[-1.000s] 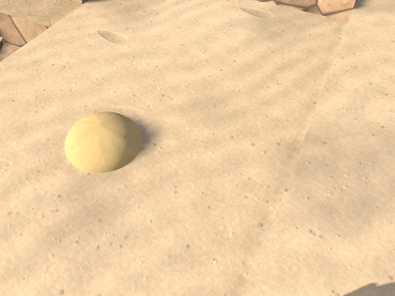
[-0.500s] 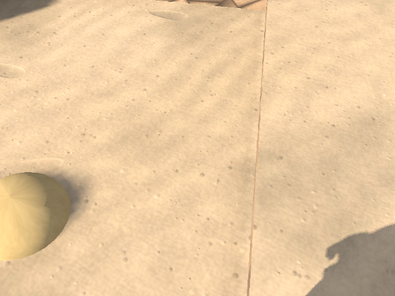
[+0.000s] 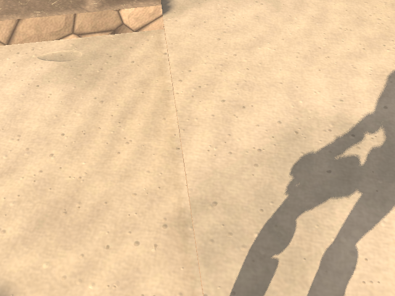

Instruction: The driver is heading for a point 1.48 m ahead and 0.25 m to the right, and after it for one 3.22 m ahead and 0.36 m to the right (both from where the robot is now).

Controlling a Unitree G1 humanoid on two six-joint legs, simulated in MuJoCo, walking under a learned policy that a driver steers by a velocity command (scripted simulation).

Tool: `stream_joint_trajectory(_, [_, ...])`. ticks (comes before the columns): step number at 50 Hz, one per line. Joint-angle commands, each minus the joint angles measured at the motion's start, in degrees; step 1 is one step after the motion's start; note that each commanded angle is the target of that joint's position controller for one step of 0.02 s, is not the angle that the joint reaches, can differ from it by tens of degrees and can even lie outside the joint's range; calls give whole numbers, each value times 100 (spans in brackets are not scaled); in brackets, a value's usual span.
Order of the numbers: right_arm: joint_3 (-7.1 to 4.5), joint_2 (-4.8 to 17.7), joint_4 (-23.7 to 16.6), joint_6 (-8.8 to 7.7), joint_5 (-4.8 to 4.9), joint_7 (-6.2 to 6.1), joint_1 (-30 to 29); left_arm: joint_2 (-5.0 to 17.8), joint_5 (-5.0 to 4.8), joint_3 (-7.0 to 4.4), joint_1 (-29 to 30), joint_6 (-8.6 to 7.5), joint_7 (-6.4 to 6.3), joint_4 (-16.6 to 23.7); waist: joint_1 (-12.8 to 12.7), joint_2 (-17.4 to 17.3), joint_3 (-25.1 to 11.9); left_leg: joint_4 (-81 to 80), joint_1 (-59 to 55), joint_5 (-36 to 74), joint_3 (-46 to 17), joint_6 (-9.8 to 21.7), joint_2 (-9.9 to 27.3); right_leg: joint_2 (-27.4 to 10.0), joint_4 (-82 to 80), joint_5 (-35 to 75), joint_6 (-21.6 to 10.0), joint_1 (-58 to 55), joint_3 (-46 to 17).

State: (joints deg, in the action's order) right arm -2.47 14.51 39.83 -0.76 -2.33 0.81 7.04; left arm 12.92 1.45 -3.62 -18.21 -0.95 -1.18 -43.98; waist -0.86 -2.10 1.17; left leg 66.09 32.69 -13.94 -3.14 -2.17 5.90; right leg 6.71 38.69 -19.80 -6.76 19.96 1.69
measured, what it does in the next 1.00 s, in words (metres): walks ahead, turning right: left foot 0.08 m lower, then right foot 0.08 m higher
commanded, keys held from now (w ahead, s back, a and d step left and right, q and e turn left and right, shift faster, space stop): w+e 0.56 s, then w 0.44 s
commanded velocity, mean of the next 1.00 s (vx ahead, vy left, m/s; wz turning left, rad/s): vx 0.50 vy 0.00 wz -0.45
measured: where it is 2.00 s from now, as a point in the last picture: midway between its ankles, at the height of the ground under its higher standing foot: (281, 155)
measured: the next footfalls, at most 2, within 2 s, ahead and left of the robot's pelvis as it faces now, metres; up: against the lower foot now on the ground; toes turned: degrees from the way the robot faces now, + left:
left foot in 0.32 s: +0.36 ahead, +0.13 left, -0.08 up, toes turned -12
right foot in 0.80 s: +0.56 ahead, -0.18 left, +0.00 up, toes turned -25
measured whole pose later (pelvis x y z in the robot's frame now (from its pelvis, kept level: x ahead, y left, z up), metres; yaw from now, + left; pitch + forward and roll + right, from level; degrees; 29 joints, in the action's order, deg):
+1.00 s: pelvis +0.58 -0.11 +0.00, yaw -25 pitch +4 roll -2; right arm -1.2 15.1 42.7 -4.2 -5.6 2.8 13.1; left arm 13.9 1.8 -0.9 -23.8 -5.1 3.0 -53.5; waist -1.4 -1.4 -4.2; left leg 81.7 37.8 -19.0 -4.9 6.0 2.1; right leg 5.0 35.6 -20.9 -4.5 19.3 2.3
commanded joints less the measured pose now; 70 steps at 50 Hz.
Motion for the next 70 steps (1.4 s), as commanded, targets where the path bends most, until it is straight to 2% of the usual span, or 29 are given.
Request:
stream_joint_trajectory(1, [-97, 381, -403, 103, -13, -4, 119, 756, -2, -203, 77, -176, -19, 381, 152, 432, -166, -404, 143, 272, 337, -197, -255, -1064, -1868, 1724, -817, -190, -1726])
stream_joint_trajectory(10, [-107, 623, -865, -52, 123, 120, -935, 1088, 91, -352, -312, -218, -110, 427, -243, 617, -56, -2910, 37, 1462, -142, -146, -258, -1192, -1481, 1482, -515, -1356, -2410])
stream_joint_trajectory(14, [-243, 825, -397, -144, 259, 19, 272, 987, 199, -315, -124, -224, -125, 469, 190, 409, -274, -4196, -1554, 2168, -113, 7, -147, -755, -56, 2080, -156, -1614, -2314])
stream_joint_trajectory(16, [-362, 877, 279, -234, 73, -110, 2104, 847, -6, -273, 79, -183, -77, 473, 1036, -432, -718, -4904, -3780, 3229, 584, -17, -289, -74, 2865, 1571, 61, -570, -1450])
stream_joint_trajectory(17, [-291, 724, 422, -332, -111, -58, 2493, 266, -48, -140, 178, -169, -75, 493, 1055, -883, -524, -4112, -4885, 3831, -170, 16, 410, 456, 5088, -1832, 149, 1523, -1185])
stream_joint_trajectory(18, [-152, 655, 192, -368, -230, 32, 2313, -187, -277, 8, -535, -185, -154, 844, 195, -1484, -908, -2851, -5269, 6689, -1249, 1, 1542, 197, 6357, -2148, 227, 2611, -1218])
stream_joint_trajectory(19, [-375, 1201, -148, -306, -101, 20, 1729, 315, -342, -62, -1330, -136, -185, 716, -73, -1893, -1812, -3961, -5091, 3515, -3021, 933, 2288, 42, 7078, -1351, 337, 2884, -885])
stream_joint_trajectory(20, [-292, 805, -363, -290, -101, -42, 1067, 488, -89, -57, -777, -25, -183, 611, -94, -920, -1214, -4718, -4073, 455, -3016, 1567, 2173, -260, 7548, -853, 436, 3296, -464])
stream_joint_trajectory(21, [-124, 314, -335, -289, -49, -99, 906, 566, 158, -58, 234, 27, -56, 759, 132, 35, -556, -5068, -3178, -884, -2189, 1370, 1470, -428, 7500, -684, 372, 3369, -374])
stream_joint_trajectory(24, [-79, 442, 267, -541, 101, -154, 1515, 216, 123, 80, 1119, 198, 226, 1353, 38, -119, 418, -5345, -1860, -296, -1300, 1202, 1354, -687, 7219, -361, 259, 3820, -765])
stream_joint_trajectory(32, [18, 259, 896, -525, 81, -218, 2162, -237, 107, 354, 2206, 159, 280, 1798, 115, 35, 244, -5820, -2784, 2268, 688, 939, 635, -776, 4420, 84, 41, 3937, 118])
stream_joint_trajectory(33, [110, 397, 1088, -553, -669, 144, 1963, -422, -7, 664, 2013, 82, 658, 1669, -33, -210, -471, -5974, -2903, 2664, 366, 1539, 1129, -1117, 3908, 310, -110, 3901, -287])
stream_joint_trajectory(37, [9, 828, 1169, -581, -334, 320, 2445, -118, -15, 613, 2261, 200, 781, 1535, 145, -402, -387, -5740, -4005, 5984, 931, 1882, 1131, -467, 2478, -523, 137, 3017, 614])
stream_joint_trajectory(41, [-243, 1459, 1054, -492, -498, 365, 2170, 522, -217, 375, 589, 20, 552, 1050, -618, -848, -1021, -3493, -3176, 9064, 1284, 1221, 1120, 91, 1124, 1139, -313, -578, 302])
stream_joint_trajectory(42, [-65, 899, 781, -549, -632, 455, 2514, 834, -301, 270, -901, -61, 450, 503, -816, 277, -2505, -1657, -830, 6259, 1180, 623, 518, -939, 904, 2324, -1326, -3910, -1756])
stream_joint_trajectory(43, [-23, 726, 759, -506, -485, 589, 2136, 1189, 156, 141, -2371, -58, 370, 81, -1385, 975, -2896, 568, 702, -1066, 493, 224, -930, -2103, -512, 3634, -2192, -5046, -4364])
stream_joint_trajectory(44, [38, 301, 208, -520, -56, 559, 929, 1516, 406, -63, -2888, -330, 345, -427, -1510, 655, -1474, 2099, 2049, -930, -623, 476, -1065, -2203, -997, 3265, -1618, -4100, -4124])
stream_joint_trajectory(45, [38, 345, 7, -609, -59, 394, 526, 1309, 310, -28, -1939, -548, 406, -456, -935, 485, -584, 2249, 2120, -421, -758, 623, -643, -2195, -1128, 2720, -1434, -2568, -3406])
stream_joint_trajectory(47, [103, 164, -199, -527, -420, 139, 475, -22, 34, 332, -291, -624, 454, -536, -16, 463, -553, 2244, 1472, -562, -557, 907, -313, -1885, -1521, 2382, -1133, -1074, -2401])
stream_joint_trajectory(49, [239, -119, -139, -331, -349, 139, 772, -445, -25, 487, 461, -605, 436, -492, 536, 318, -404, 1882, 1090, -636, -384, 953, -96, -1740, -2117, 2092, -879, 12, -2013])
stream_joint_trajectory(53, [235, 44, -274, -464, -102, 245, 102, 199, 357, 369, 228, -750, 323, -585, 216, 393, -322, -127, 907, 992, 207, 515, -75, -1177, -2564, 2097, -585, 153, -911])
stream_joint_trajectory(56, [254, 31, -483, -390, -45, 353, -838, 793, 134, 210, -494, -752, 523, -774, -187, 615, -30, -2104, -494, 1742, 632, 107, -439, -1155, -2713, 2539, -544, 476, -573])
stream_joint_trajectory(60, [89, 458, -686, -319, -64, 314, -1488, 1100, 173, 67, -1115, -699, 549, -1061, -303, 713, 251, -3318, 576, 1660, 541, 498, -553, -2028, -2297, 3994, -396, -2032, -832])
stream_joint_trajectory(61, [78, 421, -735, -400, 635, 224, -1603, 914, -409, 69, -927, -476, 214, -997, -332, 300, 492, -3563, 510, 1188, 874, 659, -824, -1772, -1909, 5294, -72, -2103, -536])
stream_joint_trajectory(64, [-161, 764, -198, -455, 450, 140, 622, 1161, -143, 17, -594, -371, -74, -837, 876, 980, -864, -3663, -2544, 1936, 454, 1197, -794, -1623, 484, 6566, 262, -1476, -168])
stream_joint_trajectory(65, [-324, 1403, 6, -349, 336, 55, 1563, 768, 95, 101, -691, -490, -77, -542, 911, -266, -1858, -3312, -4679, 2766, -1276, 1715, 449, -960, 2692, 3519, 514, 174, 158])
stream_joint_trajectory(66, [-275, 1271, 68, -327, 297, 58, 1608, 244, -36, 279, -1334, -658, 92, -629, 563, -1513, -2801, -4340, -6051, 1514, -4148, 2801, 1540, -170, 4494, -794, 763, 1866, -627])
stream_joint_trajectory(68, [-220, 776, -130, -267, 290, -40, 848, 1013, -318, 63, 157, -868, 165, -94, 682, -464, -1381, -4941, -4641, 206, -3111, 2237, 955, -769, 4480, -81, 598, 2716, -948])
stream_joint_trajectory(70, [-185, 691, -238, -356, 231, -12, 363, 876, -125, 38, 478, -823, 47, 124, 168, 486, -700, -5207, -2977, 1411, -2233, 2056, 558, -1092, 3750, 277, 622, 2248, -822])
Keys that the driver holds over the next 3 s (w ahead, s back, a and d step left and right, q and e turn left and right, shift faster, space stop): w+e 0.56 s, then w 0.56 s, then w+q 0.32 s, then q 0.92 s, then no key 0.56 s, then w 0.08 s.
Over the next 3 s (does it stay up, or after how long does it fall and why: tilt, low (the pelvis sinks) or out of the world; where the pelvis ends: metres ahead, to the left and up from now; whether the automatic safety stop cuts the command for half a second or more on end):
stays up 1.00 -0.29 0.01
